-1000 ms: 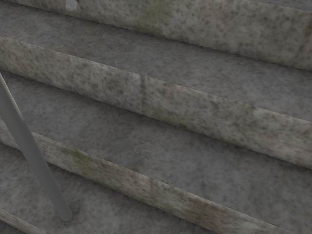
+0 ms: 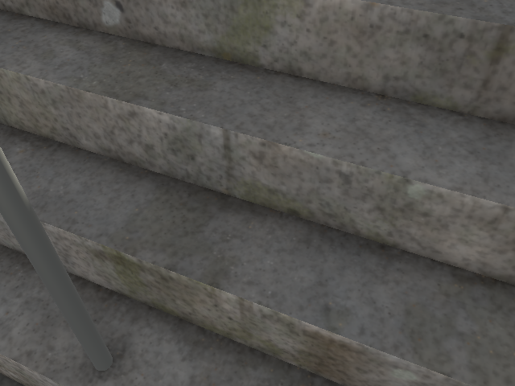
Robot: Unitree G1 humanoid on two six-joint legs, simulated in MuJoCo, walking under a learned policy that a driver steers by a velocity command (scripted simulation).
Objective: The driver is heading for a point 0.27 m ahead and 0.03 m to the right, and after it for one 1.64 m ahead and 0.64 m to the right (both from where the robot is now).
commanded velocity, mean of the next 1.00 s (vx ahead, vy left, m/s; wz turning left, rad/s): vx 0.48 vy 0.00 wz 0.00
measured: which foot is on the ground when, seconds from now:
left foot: down 0.00-1.00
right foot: down 0.00-1.00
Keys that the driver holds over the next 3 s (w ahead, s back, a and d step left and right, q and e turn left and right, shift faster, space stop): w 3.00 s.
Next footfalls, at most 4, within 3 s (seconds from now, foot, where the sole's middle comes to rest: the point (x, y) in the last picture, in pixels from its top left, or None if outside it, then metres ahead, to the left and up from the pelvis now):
none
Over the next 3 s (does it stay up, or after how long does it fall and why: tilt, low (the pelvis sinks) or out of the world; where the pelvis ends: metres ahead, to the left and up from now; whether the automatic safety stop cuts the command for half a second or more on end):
stays up -0.01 -0.01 0.00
